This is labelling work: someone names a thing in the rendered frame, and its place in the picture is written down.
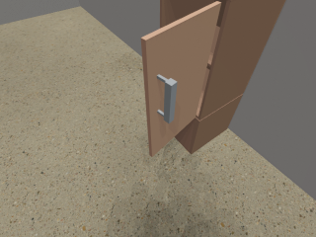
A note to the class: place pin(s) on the handle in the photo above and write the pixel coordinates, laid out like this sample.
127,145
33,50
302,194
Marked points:
170,93

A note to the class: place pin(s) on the cupboard door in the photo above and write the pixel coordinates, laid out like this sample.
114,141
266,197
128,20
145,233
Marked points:
179,51

